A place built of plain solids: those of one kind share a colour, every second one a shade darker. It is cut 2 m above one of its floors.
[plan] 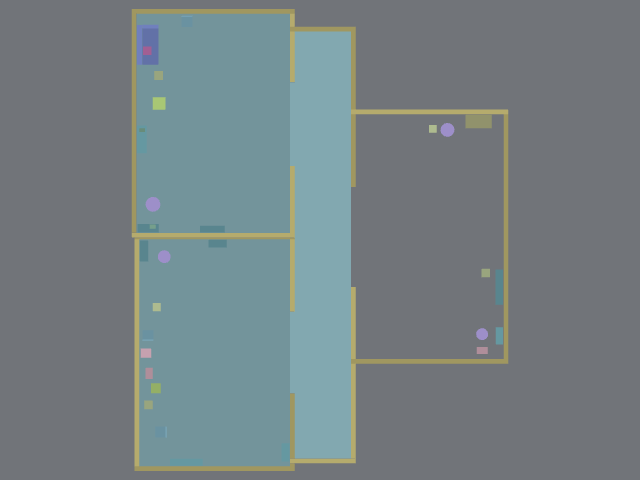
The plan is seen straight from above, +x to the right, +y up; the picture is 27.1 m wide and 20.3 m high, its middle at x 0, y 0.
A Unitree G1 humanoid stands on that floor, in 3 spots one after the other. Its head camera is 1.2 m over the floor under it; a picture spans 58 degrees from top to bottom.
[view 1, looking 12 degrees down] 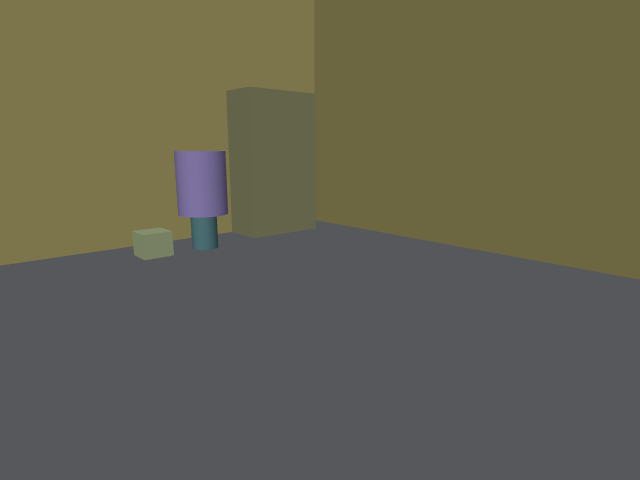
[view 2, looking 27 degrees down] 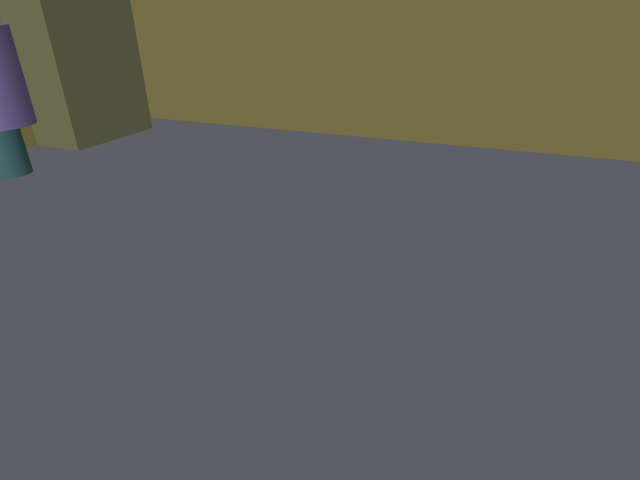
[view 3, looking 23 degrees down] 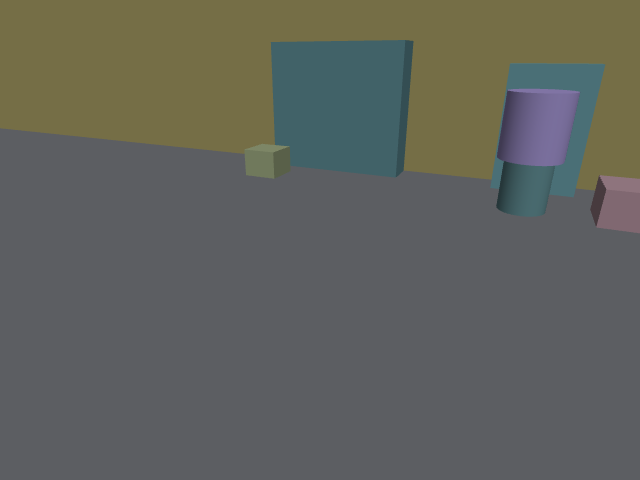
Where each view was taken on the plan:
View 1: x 2.96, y -0.15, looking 48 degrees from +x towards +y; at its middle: ground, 5.77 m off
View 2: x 2.96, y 0.85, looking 21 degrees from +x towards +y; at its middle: ground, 2.64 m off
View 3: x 2.96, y -3.92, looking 25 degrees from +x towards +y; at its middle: ground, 3.07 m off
